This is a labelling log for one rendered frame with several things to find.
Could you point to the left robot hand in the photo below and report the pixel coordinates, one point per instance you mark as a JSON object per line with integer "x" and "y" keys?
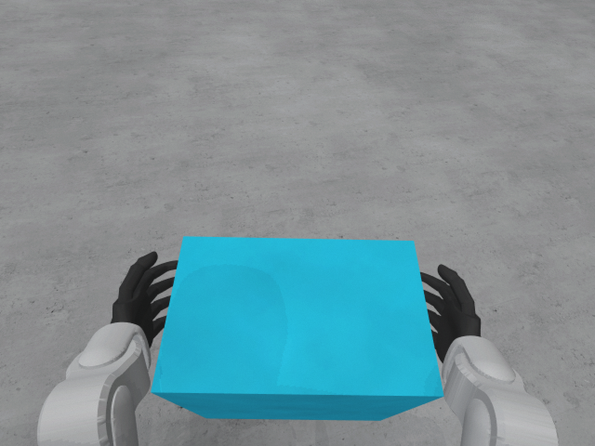
{"x": 134, "y": 303}

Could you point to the carton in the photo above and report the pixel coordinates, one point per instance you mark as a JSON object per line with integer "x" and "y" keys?
{"x": 297, "y": 329}

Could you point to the robot left forearm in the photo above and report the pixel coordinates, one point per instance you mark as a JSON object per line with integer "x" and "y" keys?
{"x": 96, "y": 404}

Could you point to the right robot hand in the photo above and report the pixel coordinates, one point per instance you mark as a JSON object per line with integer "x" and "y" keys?
{"x": 457, "y": 309}

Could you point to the robot right forearm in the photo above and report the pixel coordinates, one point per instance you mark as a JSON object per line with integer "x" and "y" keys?
{"x": 490, "y": 398}

